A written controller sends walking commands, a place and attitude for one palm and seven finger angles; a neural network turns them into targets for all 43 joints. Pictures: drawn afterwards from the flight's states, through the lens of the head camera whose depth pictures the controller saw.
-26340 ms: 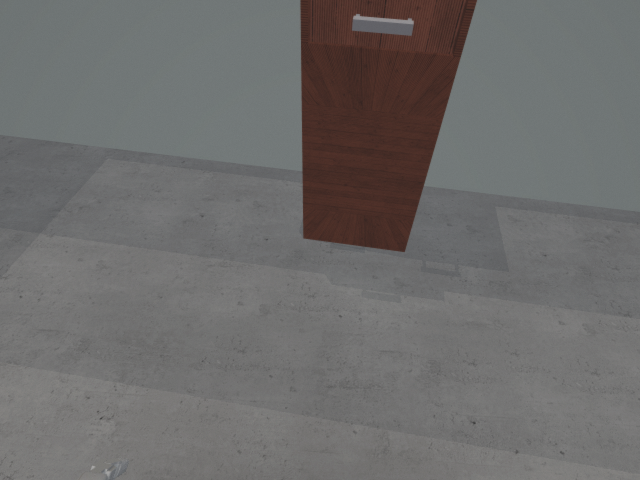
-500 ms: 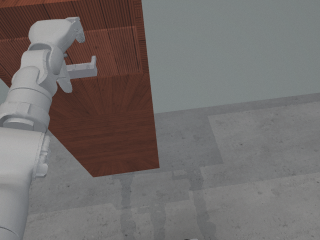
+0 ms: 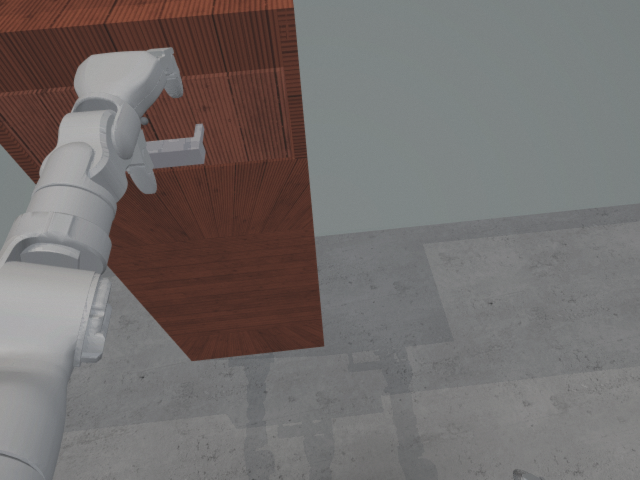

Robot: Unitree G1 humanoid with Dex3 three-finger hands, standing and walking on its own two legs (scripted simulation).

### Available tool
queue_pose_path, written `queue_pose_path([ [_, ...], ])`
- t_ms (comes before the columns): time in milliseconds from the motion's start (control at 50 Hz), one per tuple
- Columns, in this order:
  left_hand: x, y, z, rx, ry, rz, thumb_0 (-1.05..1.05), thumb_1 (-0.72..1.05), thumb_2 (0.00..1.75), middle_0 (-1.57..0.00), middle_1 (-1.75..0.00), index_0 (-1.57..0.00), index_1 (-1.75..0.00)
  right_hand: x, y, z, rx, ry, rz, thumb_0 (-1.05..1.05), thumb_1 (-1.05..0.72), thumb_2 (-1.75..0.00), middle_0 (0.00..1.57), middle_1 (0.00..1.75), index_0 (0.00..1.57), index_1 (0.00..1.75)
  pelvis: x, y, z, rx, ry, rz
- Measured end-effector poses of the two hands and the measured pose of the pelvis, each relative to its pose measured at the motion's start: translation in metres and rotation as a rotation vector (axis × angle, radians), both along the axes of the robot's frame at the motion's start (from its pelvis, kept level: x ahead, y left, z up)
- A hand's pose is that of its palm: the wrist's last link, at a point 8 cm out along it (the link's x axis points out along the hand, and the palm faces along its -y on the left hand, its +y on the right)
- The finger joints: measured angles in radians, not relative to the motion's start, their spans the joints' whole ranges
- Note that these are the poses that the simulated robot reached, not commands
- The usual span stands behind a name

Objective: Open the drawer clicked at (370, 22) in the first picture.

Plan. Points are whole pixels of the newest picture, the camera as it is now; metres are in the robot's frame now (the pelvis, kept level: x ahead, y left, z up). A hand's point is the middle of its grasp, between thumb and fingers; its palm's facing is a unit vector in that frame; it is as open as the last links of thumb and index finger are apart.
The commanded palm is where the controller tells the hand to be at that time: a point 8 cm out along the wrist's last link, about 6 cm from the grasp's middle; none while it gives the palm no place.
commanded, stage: re-aim the fingers above the handle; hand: left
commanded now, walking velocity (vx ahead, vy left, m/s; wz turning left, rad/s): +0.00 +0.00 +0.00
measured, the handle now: (150, 144) +0.55 +0.21 +0.12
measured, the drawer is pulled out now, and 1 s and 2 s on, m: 0.00 0.00 0.00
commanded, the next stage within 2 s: lower the fingers behind the handle in 1.84 s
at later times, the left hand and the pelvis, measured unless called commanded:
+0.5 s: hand (140, 122) +0.51 +0.19 +0.19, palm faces +0.04 +0.00 -1.00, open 13.5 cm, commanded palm +0.49 +0.24 +0.25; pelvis +0.00 +0.00 +0.00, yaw -1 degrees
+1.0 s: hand (139, 120) +0.51 +0.19 +0.19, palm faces +0.03 +0.00 -1.00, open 13.4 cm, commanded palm +0.50 +0.24 +0.24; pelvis -0.01 +0.00 +0.00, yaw +0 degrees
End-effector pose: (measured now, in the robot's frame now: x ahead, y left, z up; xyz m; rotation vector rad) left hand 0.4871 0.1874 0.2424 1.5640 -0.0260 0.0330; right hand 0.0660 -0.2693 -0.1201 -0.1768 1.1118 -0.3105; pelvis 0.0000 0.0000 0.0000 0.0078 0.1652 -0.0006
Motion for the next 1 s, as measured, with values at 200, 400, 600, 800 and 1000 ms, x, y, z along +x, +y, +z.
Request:
queue_pose_path([
  [200,0.0,0.001,0.0,-0.001,0.003,-0.004,0.0,-0.49,0.3,-0.46,-1.22,-0.38,-1.25,-0.011,-0.002,-0.001,-0.001,0.026,-0.016,0.01,-0.91,-0.9,0.21,0.29,0.2,0.3,-0.001,-0.001,0.0,0.001,-0.004,-0.005],
  [400,-0.001,0.003,-0.001,0.001,-0.001,-0.006,0.0,-0.49,0.3,-0.45,-1.22,-0.37,-1.25,-0.019,-0.001,-0.002,-0.001,0.041,-0.032,0.01,-0.91,-0.9,0.21,0.29,0.2,0.3,-0.001,0.001,0.001,0.0,-0.007,-0.01],
  [600,-0.001,0.005,0.0,0.001,-0.002,-0.002,0.0,-0.49,0.3,-0.44,-1.22,-0.38,-1.25,-0.017,0.002,-0.002,0.003,0.037,-0.021,0.01,-0.91,-0.9,0.21,0.29,0.2,0.3,-0.001,0.003,0.001,0.0,-0.005,-0.006],
  [800,0.0,0.004,0.001,0.004,0.002,0.008,0.0,-0.49,0.3,-0.45,-1.22,-0.39,-1.26,-0.014,0.003,-0.002,0.005,0.03,-0.007,0.01,-0.91,-0.9,0.21,0.29,0.2,0.3,-0.001,0.003,0.001,0.001,0.001,0.001],
  [1000,0.0,0.004,0.002,0.006,0.01,0.013,0.0,-0.49,0.3,-0.46,-1.22,-0.39,-1.25,-0.024,-0.001,-0.002,-0.008,0.037,-0.01,0.01,-0.91,-0.9,0.21,0.29,0.2,0.3,-0.007,0.0,-0.001,0.001,0.006,0.003],
])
